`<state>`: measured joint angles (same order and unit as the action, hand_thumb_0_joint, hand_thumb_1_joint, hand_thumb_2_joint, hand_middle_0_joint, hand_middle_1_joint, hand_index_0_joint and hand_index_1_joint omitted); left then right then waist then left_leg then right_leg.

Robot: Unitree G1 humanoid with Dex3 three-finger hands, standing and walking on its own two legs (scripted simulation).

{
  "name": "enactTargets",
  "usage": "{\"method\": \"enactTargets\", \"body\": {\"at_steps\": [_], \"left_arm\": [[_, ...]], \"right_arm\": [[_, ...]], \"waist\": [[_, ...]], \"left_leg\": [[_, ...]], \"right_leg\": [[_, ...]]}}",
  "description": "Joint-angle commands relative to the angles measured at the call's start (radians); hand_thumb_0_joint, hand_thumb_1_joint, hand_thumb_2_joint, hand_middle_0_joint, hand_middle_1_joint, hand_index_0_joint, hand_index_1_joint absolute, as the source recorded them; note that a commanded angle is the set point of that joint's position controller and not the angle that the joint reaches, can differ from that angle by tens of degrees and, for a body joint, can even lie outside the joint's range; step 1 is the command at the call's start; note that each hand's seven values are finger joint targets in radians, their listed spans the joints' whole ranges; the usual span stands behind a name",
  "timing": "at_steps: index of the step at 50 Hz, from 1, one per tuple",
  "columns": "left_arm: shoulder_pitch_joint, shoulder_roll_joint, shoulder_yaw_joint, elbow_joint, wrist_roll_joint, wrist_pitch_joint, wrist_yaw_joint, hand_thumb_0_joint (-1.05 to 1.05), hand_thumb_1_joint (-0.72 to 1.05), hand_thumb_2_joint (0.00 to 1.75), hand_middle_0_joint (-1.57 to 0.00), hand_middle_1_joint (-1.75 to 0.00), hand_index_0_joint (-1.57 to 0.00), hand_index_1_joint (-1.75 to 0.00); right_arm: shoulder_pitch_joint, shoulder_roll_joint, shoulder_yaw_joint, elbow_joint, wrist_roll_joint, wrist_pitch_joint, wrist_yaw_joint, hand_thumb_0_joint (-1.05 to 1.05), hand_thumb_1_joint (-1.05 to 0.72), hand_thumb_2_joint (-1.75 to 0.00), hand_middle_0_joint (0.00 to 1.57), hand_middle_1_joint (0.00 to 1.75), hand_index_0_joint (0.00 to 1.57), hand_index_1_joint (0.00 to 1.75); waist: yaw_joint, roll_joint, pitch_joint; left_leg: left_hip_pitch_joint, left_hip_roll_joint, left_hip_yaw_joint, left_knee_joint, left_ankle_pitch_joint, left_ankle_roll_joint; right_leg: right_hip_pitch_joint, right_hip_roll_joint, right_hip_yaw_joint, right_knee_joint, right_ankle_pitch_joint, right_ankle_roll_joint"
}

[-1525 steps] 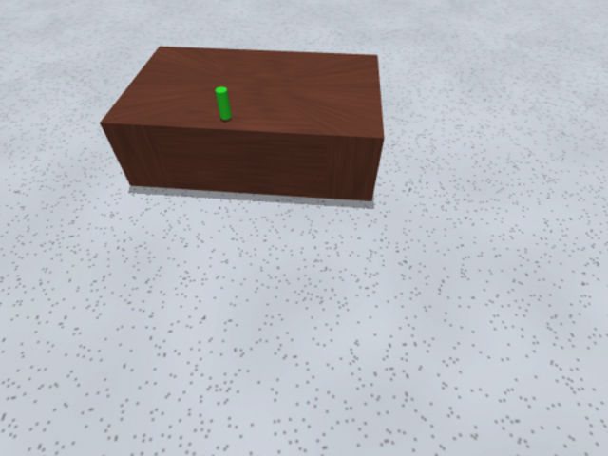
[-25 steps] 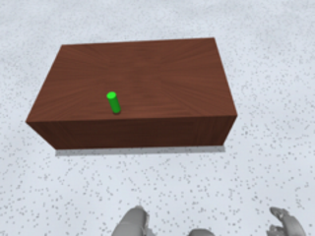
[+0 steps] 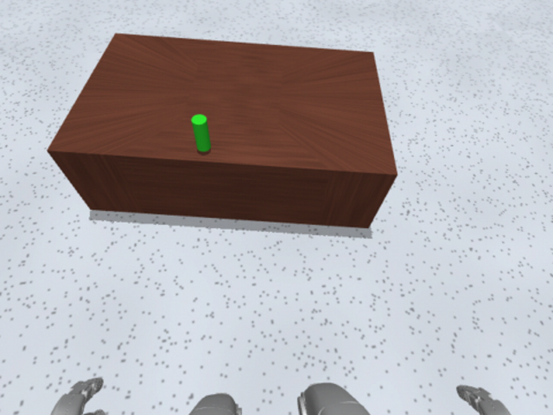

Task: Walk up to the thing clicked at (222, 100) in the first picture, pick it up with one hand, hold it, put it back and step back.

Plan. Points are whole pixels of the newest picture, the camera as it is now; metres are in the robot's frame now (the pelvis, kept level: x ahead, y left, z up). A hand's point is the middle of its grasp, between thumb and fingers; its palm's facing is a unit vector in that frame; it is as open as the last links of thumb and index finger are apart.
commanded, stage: step back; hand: left
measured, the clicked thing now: (201, 133) +0.94 +0.25 -0.34
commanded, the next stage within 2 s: stand in 1.38 s
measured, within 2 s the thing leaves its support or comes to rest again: neither
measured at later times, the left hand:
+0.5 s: hand out of the picture -0.08 +0.27 -0.13, palm faces +0.08 -0.88 -0.47, open 7.3 cm
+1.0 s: hand out of the picture -0.14 +0.25 -0.13, palm faces +0.08 -0.91 -0.41, open 7.3 cm
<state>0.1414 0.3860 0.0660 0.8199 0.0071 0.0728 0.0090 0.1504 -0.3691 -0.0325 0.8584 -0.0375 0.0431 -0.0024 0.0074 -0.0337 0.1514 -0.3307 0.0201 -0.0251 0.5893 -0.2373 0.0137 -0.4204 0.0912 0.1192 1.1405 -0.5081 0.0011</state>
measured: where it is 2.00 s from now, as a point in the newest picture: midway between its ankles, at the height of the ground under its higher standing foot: outside the picture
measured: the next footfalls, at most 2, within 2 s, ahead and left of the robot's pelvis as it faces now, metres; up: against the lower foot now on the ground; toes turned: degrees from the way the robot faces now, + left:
right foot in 0.12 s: -0.08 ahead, -0.13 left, +0.00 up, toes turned +2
left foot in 0.48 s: -0.13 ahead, +0.12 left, +0.00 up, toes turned +2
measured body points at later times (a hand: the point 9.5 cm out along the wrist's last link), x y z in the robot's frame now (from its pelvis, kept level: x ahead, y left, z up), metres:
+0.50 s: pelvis -0.15 -0.02 -0.01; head -0.12 -0.04 +0.44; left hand -0.09 +0.32 -0.10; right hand -0.06 -0.33 -0.15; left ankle -0.17 +0.11 -0.73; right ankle -0.10 -0.13 -0.73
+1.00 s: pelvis -0.14 -0.02 +0.01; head -0.12 -0.04 +0.45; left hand -0.14 +0.30 -0.11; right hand -0.04 -0.34 -0.13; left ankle -0.10 +0.14 -0.70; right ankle -0.14 -0.13 -0.73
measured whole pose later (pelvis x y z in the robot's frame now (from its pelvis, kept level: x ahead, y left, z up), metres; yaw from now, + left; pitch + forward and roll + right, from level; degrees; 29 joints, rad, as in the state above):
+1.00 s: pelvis -0.14 -0.02 +0.01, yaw +4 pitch -2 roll +0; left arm 0.28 0.36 0.06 0.98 0.04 -0.05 -0.01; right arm 0.20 -0.41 -0.07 0.98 -0.03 0.02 0.03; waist 0.04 0.05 0.08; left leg -0.41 0.04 -0.07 0.80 -0.39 -0.01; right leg -0.19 -0.01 -0.05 0.52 -0.29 -0.03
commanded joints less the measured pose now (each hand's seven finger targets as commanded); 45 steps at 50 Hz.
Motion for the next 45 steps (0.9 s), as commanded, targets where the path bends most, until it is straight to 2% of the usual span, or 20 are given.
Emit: {"method": "enactTargets", "body": {"at_steps": [1,5,6,7,8,9,12,13,16,19,23,24,26,27,30,35,36,38,39,45], "left_arm": [[0.027,0.161,0.044,-0.064,0.009,-0.053,0.018,0.00,0.90,0.90,-0.20,-0.30,-0.20,-0.30],[0.133,0.161,0.044,0.016,0.018,-0.075,0.026,0.00,0.90,0.90,-0.20,-0.30,-0.20,-0.30],[0.130,0.209,0.055,0.030,0.029,-0.078,0.027,0.00,0.90,0.90,-0.20,-0.30,-0.20,-0.30],[0.137,0.290,0.077,0.030,0.038,-0.080,0.027,0.00,0.90,0.90,-0.20,-0.30,-0.20,-0.30],[0.077,0.410,0.103,-0.005,0.042,-0.073,0.026,0.00,0.90,0.90,-0.20,-0.30,-0.20,-0.30],[0.015,0.408,0.104,-0.038,0.032,-0.080,0.032,0.00,0.90,0.90,-0.20,-0.30,-0.20,-0.30],[-0.073,0.248,0.065,-0.034,0.032,-0.085,0.036,0.00,0.90,0.90,-0.20,-0.30,-0.20,-0.30],[-0.040,0.234,0.066,-0.024,0.034,-0.088,0.036,0.00,0.90,0.90,-0.20,-0.30,-0.20,-0.30],[0.105,0.238,0.069,-0.003,0.043,-0.097,0.033,0.00,0.90,0.90,-0.20,-0.30,-0.20,-0.30],[0.106,0.260,0.085,0.001,0.045,-0.093,0.027,0.00,0.90,0.90,-0.20,-0.30,-0.20,-0.30],[0.011,0.274,0.067,-0.013,0.039,-0.076,0.012,0.00,0.90,0.90,-0.20,-0.30,-0.20,-0.30],[0.042,0.225,0.049,-0.008,0.037,-0.075,0.010,0.00,0.90,0.90,-0.20,-0.30,-0.20,-0.30],[-0.014,0.185,0.039,-0.005,0.015,-0.080,0.009,0.00,0.90,0.90,-0.20,-0.30,-0.20,-0.30],[-0.048,0.261,0.062,0.012,0.025,-0.083,0.007,0.00,0.90,0.90,-0.20,-0.30,-0.20,-0.30],[0.051,0.201,0.050,0.058,0.010,-0.097,-0.020,0.00,0.90,0.90,-0.20,-0.30,-0.20,-0.30],[0.118,0.172,0.048,0.109,0.024,-0.120,-0.013,0.00,0.90,0.90,-0.20,-0.30,-0.20,-0.30],[0.167,0.185,0.055,0.127,0.031,-0.130,-0.004,0.00,0.90,0.90,-0.20,-0.30,-0.20,-0.30],[0.193,0.334,0.097,0.118,0.049,-0.145,0.011,0.00,0.90,0.90,-0.20,-0.30,-0.20,-0.30],[0.107,0.373,0.103,0.087,0.049,-0.145,0.011,0.00,0.90,0.90,-0.20,-0.30,-0.20,-0.30],[0.106,0.255,0.069,0.095,0.026,-0.166,0.008,0.00,0.90,0.90,-0.20,-0.30,-0.20,-0.30]], "right_arm": [[0.005,-0.243,-0.076,-0.084,-0.002,-0.011,-0.019,0.00,-0.90,-0.90,0.20,0.30,0.20,0.30],[-0.053,-0.274,-0.076,-0.093,0.021,0.022,-0.007,0.00,-0.90,-0.90,0.20,0.30,0.20,0.30],[-0.073,-0.238,-0.064,-0.102,0.027,0.023,-0.006,0.00,-0.90,-0.90,0.20,0.30,0.20,0.30],[-0.064,-0.180,-0.048,-0.114,0.031,0.018,-0.008,0.00,-0.90,-0.90,0.20,0.30,0.20,0.30],[-0.115,-0.187,-0.058,-0.139,0.031,0.021,-0.027,0.00,-0.90,-0.90,0.20,0.30,0.20,0.30],[-0.108,-0.237,-0.087,-0.130,0.035,0.028,-0.032,0.00,-0.90,-0.90,0.20,0.30,0.20,0.30],[-0.019,-0.222,-0.068,-0.056,0.037,0.018,-0.019,0.00,-0.90,-0.90,0.20,0.30,0.20,0.30],[-0.010,-0.199,-0.059,-0.050,0.036,0.012,-0.022,0.00,-0.90,-0.90,0.20,0.30,0.20,0.30],[-0.057,-0.190,-0.052,-0.065,0.020,-0.005,-0.019,0.00,-0.90,-0.90,0.20,0.30,0.20,0.30],[-0.062,-0.186,-0.056,-0.057,0.009,-0.020,-0.009,0.00,-0.90,-0.90,0.20,0.30,0.20,0.30],[0.081,-0.206,-0.087,0.042,0.001,-0.031,0.007,0.00,-0.90,-0.90,0.20,0.30,0.20,0.30],[0.099,-0.215,-0.093,0.058,-0.003,-0.036,0.007,0.00,-0.90,-0.90,0.20,0.30,0.20,0.30],[0.053,-0.340,-0.104,0.029,-0.018,-0.045,0.008,0.00,-0.90,-0.90,0.20,0.30,0.20,0.30],[-0.014,-0.357,-0.106,0.016,-0.009,-0.048,0.012,0.00,-0.90,-0.90,0.20,0.30,0.20,0.30],[-0.094,-0.226,-0.066,0.005,-0.016,-0.063,0.009,0.00,-0.90,-0.90,0.20,0.30,0.20,0.30],[-0.051,-0.241,-0.083,0.020,-0.009,-0.038,0.021,0.00,-0.90,-0.90,0.20,0.30,0.20,0.30],[-0.032,-0.204,-0.073,0.023,-0.004,-0.030,0.020,0.00,-0.90,-0.90,0.20,0.30,0.20,0.30],[-0.036,-0.128,-0.053,-0.010,-0.004,-0.034,0.013,0.00,-0.90,-0.90,0.20,0.30,0.20,0.30],[-0.032,-0.212,-0.078,0.008,-0.010,-0.034,0.002,0.00,-0.90,-0.90,0.20,0.30,0.20,0.30],[0.050,-0.187,-0.075,0.050,0.000,-0.051,0.022,0.00,-0.90,-0.90,0.20,0.30,0.20,0.30]], "waist": [[-0.020,0.245,-0.199],[0.021,0.235,-0.307],[0.023,0.179,-0.292],[0.022,-0.055,-0.246],[0.082,-0.248,-0.185],[0.058,-0.225,-0.106],[-0.036,-0.032,-0.110],[-0.020,-0.059,-0.139],[0.070,-0.087,-0.172],[0.087,-0.160,-0.191],[0.001,-0.155,-0.149],[-0.005,-0.044,-0.154],[-0.039,0.248,-0.104],[-0.033,0.204,-0.024],[0.031,0.182,-0.015],[0.029,0.208,-0.093],[0.051,0.145,-0.114],[0.083,-0.125,-0.087],[0.063,-0.056,-0.010],[0.026,-0.042,-0.080]], "left_leg": [[0.279,0.209,-0.158,-0.070,0.461,0.231],[0.248,0.162,-0.108,0.070,0.417,0.150],[0.092,0.122,-0.106,0.105,0.278,0.109],[-0.151,-0.003,-0.090,0.220,-0.034,0.043],[-0.184,-0.106,-0.092,0.437,-0.379,-0.009],[-0.142,-0.049,-0.194,0.605,-0.391,-0.022],[-0.184,-0.128,-0.178,0.638,-0.248,-0.012],[-0.183,-0.132,-0.149,0.622,-0.223,-0.024],[-0.240,-0.090,-0.097,0.433,-0.233,-0.041],[-0.180,-0.036,-0.061,0.186,-0.314,-0.046],[0.228,-0.050,0.028,-0.170,-0.147,0.012],[0.306,-0.034,-0.031,-0.210,-0.150,0.023],[0.121,0.320,-0.573,-0.426,-0.725,0.194],[-0.113,0.353,-0.581,-0.459,-0.783,0.236],[-0.052,0.161,-0.246,-0.360,-0.435,0.133],[-0.038,0.129,-0.140,-0.196,-0.442,0.107],[-0.079,0.093,-0.099,-0.068,-0.408,0.088],[-0.369,-0.075,-0.026,0.327,-0.346,0.010],[-0.286,-0.008,-0.138,0.394,-0.326,0.003],[-0.180,0.022,-0.082,0.318,-0.137,-0.021]], "right_leg": [[-0.015,-0.067,-0.061,-0.316,-0.027,0.031],[0.214,-0.062,-0.158,-0.804,0.307,0.006],[0.301,-0.105,-0.069,-0.772,0.366,-0.013],[0.344,-0.259,0.189,-0.759,0.408,-0.058],[0.115,-0.504,0.444,-0.824,0.432,-0.265],[-0.047,-0.567,0.514,-0.860,0.411,-0.319],[0.136,-0.327,0.083,-0.664,0.674,-0.183],[0.180,-0.288,0.037,-0.646,0.666,-0.164],[0.366,-0.280,0.082,-0.651,0.478,-0.164],[0.400,-0.343,0.155,-0.701,0.174,-0.202],[0.044,-0.314,0.087,-0.709,-0.061,-0.134],[-0.032,-0.257,0.025,-0.614,-0.083,-0.099],[-0.190,-0.093,-0.159,-0.285,-0.073,-0.009],[-0.048,-0.135,-0.069,-0.200,-0.072,-0.009],[0.043,-0.121,-0.111,-0.324,0.087,-0.020],[0.272,-0.058,-0.192,-0.692,0.153,-0.022],[0.366,-0.071,-0.131,-0.757,0.153,-0.030],[0.395,-0.423,0.473,-0.976,-0.308,-0.160],[0.183,-0.528,0.572,-1.003,-0.425,-0.239],[0.241,-0.331,0.141,-0.862,0.123,-0.160]]}}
